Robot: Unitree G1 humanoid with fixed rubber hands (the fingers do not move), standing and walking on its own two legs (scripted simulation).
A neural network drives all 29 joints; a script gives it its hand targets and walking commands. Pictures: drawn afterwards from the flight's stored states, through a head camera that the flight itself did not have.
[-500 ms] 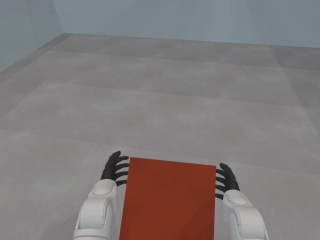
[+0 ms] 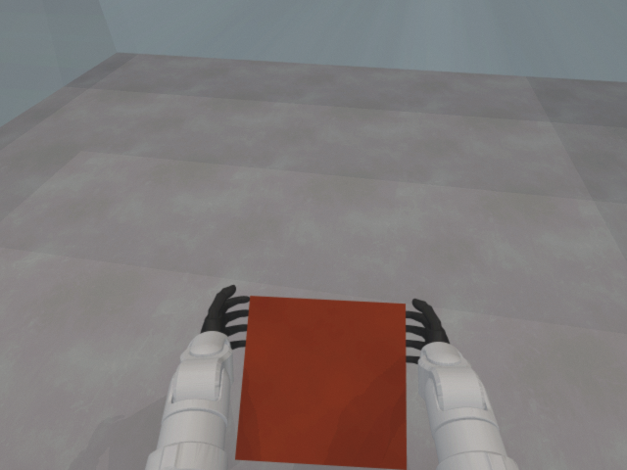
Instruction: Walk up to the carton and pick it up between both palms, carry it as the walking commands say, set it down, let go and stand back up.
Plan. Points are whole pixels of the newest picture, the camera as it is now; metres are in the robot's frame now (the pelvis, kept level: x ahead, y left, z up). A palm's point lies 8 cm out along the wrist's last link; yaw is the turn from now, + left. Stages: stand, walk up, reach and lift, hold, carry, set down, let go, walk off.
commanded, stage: set down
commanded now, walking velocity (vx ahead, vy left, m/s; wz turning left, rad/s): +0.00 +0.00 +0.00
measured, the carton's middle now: (322, 369) +0.32 +0.01 -0.10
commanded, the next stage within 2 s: none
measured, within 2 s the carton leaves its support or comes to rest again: neither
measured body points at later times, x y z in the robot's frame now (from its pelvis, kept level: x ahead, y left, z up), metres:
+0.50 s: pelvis -0.02 +0.00 -0.02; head +0.09 -0.02 +0.41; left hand +0.31 +0.15 -0.08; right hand +0.30 -0.15 -0.09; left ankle +0.02 +0.11 -0.73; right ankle +0.02 -0.09 -0.73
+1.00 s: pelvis -0.05 +0.00 -0.10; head +0.13 -0.01 +0.31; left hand +0.34 +0.15 -0.17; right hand +0.33 -0.14 -0.18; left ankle +0.02 +0.11 -0.73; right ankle +0.02 -0.09 -0.73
